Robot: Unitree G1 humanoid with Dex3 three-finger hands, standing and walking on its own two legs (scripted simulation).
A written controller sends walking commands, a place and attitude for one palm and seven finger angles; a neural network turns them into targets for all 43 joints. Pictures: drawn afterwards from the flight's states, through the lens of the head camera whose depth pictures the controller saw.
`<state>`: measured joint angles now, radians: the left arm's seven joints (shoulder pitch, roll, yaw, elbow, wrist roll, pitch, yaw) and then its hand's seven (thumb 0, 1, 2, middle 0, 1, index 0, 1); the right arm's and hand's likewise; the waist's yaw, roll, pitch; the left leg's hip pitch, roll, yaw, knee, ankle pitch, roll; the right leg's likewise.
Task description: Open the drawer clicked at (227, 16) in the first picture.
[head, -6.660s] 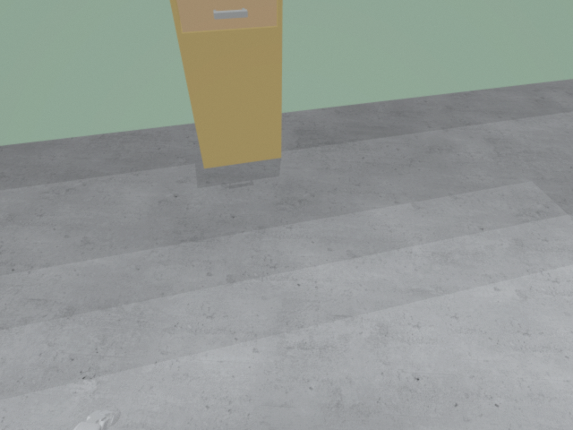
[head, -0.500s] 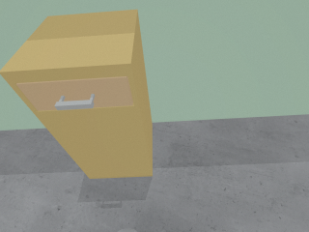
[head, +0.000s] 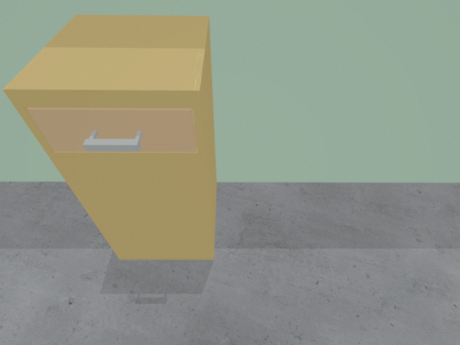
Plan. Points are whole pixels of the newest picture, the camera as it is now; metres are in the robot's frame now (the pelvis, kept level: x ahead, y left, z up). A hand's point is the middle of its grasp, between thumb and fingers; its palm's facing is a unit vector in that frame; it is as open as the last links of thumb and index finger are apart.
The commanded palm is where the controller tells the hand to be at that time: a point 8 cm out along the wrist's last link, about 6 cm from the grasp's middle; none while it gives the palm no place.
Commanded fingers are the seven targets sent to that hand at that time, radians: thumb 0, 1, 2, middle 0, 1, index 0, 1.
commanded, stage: come to a stop and stand still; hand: left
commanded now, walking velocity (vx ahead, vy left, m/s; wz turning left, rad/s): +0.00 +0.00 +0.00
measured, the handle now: (114, 139) +0.56 +0.33 +0.00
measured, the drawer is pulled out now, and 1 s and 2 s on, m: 0.00 0.00 0.00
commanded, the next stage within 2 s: look again from close up in 0.80 s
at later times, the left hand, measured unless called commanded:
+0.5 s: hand out of the picture +0.01 +0.19 -0.18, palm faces +0.03 -0.98 -0.18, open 7.3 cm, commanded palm none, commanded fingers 0.00 0.90 0.90 -0.20 -0.30 -0.20 -0.30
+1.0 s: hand out of the picture +0.05 +0.22 -0.18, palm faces +0.00 -0.97 -0.23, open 7.4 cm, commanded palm none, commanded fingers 0.00 0.90 0.90 -0.20 -0.30 -0.20 -0.30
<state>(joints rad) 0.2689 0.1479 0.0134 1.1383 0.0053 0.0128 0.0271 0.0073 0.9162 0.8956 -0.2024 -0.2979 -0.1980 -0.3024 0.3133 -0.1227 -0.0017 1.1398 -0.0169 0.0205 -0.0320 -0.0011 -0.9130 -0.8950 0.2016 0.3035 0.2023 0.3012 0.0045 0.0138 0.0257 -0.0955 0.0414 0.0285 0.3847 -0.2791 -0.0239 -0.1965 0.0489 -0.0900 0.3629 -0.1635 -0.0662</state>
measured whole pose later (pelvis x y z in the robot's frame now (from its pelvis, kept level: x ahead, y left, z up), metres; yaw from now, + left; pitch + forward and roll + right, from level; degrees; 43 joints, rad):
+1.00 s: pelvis +0.02 +0.03 -0.01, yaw +0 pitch +0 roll -1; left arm 0.23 0.18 0.00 1.10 0.01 -0.04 0.05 0.01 0.91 0.90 -0.20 -0.30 -0.20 -0.30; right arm 0.26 -0.20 -0.01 1.07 -0.01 -0.01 -0.03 0.00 -0.91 -0.89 0.20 0.30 0.20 0.30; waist -0.01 0.03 0.04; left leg -0.11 0.02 0.03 0.48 -0.37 0.01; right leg -0.22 0.03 -0.08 0.46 -0.24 -0.03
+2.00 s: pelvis +0.05 +0.08 -0.01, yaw +3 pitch +0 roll +1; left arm 0.27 0.19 0.04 1.06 0.02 0.02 0.02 0.01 0.91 0.90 -0.20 -0.30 -0.20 -0.30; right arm 0.32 -0.12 0.01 1.05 -0.03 -0.03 -0.03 0.00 -0.91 -0.90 0.20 0.30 0.20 0.30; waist 0.00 -0.05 0.03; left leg -0.18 -0.03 0.08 0.47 -0.29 0.05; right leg -0.42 -0.06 -0.04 0.92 -0.39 -0.01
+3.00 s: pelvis +0.04 +0.04 -0.01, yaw +4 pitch +0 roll +0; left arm 0.34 0.11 0.00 1.11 0.01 -0.03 0.02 0.01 0.91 0.90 -0.20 -0.30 -0.20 -0.30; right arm 0.34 -0.13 0.00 1.13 -0.01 0.00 -0.02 0.00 -0.92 -0.89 0.20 0.30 0.20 0.30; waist -0.01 0.02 0.02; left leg -0.20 0.04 0.04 0.52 -0.30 -0.01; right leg -0.17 0.02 -0.08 0.51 -0.34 -0.06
